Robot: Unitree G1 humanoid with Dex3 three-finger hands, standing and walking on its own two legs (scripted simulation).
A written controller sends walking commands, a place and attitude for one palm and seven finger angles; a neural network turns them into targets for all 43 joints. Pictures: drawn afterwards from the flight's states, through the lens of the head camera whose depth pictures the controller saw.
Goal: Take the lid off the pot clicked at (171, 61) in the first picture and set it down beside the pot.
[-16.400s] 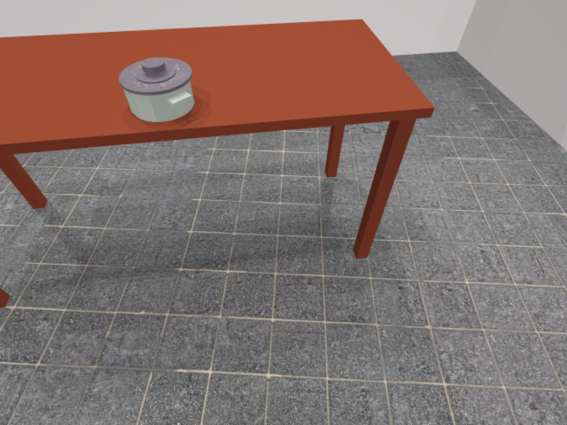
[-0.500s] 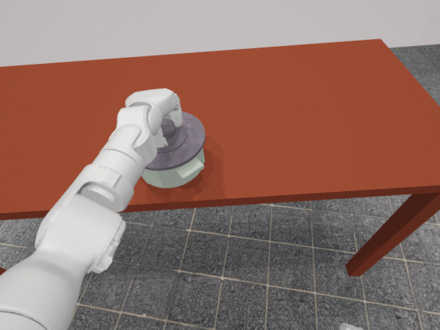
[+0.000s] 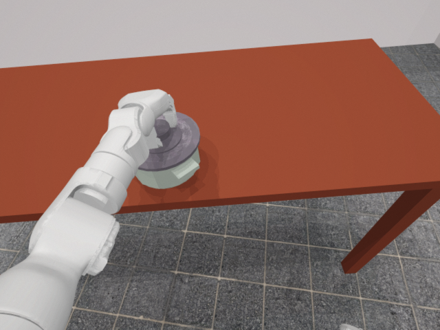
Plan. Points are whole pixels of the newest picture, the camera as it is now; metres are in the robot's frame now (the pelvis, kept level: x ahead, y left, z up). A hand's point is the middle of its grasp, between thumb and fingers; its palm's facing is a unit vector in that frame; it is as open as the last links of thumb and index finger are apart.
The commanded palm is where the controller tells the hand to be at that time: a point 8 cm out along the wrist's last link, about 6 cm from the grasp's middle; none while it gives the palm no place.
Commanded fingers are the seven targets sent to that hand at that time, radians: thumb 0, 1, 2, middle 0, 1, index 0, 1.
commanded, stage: lift the lid straight up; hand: left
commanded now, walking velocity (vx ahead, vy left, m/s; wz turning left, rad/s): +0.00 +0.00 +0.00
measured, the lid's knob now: (157, 130) +0.49 +0.12 +0.09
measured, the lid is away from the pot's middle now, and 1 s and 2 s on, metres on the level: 0.00 0.00 0.01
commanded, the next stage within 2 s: move the lid sideways beside the pot in 1.98 s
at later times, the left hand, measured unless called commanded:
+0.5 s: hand (147, 120) +0.47 +0.12 +0.14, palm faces -0.31 -0.07 -0.95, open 8.2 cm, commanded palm +0.46 +0.12 +0.22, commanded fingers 0.00 0.59 1.01 -0.78 -1.05 -0.80 -1.03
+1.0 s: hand (141, 104) +0.47 +0.12 +0.18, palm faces -0.31 -0.08 -0.95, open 8.2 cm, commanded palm +0.46 +0.13 +0.26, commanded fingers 0.00 0.59 1.01 -0.78 -1.05 -0.80 -1.03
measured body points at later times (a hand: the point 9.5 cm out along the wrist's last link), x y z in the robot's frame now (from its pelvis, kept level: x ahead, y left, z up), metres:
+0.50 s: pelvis +0.00 +0.00 +0.00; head +0.03 -0.03 +0.45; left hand +0.48 +0.12 +0.20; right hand +0.09 -0.25 -0.14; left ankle +0.03 +0.08 -0.73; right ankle -0.06 -0.10 -0.73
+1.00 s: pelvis -0.01 +0.00 +0.00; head +0.02 -0.03 +0.45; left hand +0.48 +0.12 +0.23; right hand +0.09 -0.26 -0.13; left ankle +0.03 +0.08 -0.73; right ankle -0.06 -0.10 -0.73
